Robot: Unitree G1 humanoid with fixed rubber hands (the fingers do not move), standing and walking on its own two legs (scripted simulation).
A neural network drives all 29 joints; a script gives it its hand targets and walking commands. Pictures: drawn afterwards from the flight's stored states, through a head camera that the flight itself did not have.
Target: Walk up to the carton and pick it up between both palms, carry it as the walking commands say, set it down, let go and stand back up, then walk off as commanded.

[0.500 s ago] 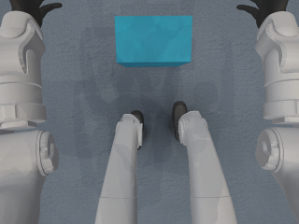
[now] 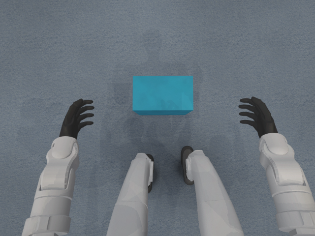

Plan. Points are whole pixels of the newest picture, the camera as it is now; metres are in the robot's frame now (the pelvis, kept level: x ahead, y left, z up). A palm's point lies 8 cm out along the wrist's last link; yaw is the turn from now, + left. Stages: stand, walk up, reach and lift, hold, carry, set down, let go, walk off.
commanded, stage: let go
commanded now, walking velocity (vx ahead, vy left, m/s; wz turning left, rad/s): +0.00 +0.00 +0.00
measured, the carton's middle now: (162, 98) +0.47 +0.01 -0.57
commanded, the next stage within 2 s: stand in 0.86 s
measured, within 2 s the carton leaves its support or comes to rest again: neither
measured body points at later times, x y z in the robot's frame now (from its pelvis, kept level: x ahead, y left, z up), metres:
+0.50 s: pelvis +0.07 -0.01 +0.06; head +0.11 -0.02 +0.51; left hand +0.24 +0.21 -0.03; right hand +0.23 -0.24 -0.03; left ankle +0.05 +0.10 -0.67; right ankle +0.09 -0.13 -0.67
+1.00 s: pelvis +0.10 -0.02 +0.06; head +0.06 -0.02 +0.51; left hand +0.23 +0.23 -0.03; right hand +0.23 -0.27 -0.03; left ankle +0.05 +0.10 -0.67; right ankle +0.09 -0.13 -0.67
